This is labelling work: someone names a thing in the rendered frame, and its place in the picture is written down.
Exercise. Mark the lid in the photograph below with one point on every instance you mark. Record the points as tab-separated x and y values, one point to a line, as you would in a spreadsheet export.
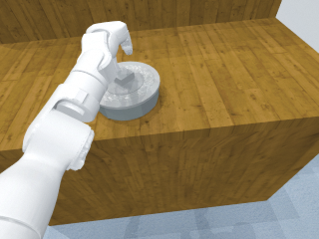
134	93

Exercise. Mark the knob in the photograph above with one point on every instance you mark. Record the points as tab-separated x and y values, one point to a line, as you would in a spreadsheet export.
124	76

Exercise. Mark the robot left hand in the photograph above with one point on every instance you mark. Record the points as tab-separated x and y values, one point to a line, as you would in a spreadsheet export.
121	31

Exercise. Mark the pot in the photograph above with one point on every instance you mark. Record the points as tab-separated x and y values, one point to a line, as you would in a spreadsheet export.
131	113

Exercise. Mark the robot left forearm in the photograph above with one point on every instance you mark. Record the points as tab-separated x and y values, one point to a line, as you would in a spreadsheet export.
80	95

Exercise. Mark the table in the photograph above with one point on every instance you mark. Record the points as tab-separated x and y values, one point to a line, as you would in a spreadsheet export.
236	118

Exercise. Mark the left robot upper arm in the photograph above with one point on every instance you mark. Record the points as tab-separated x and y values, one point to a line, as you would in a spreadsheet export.
29	188

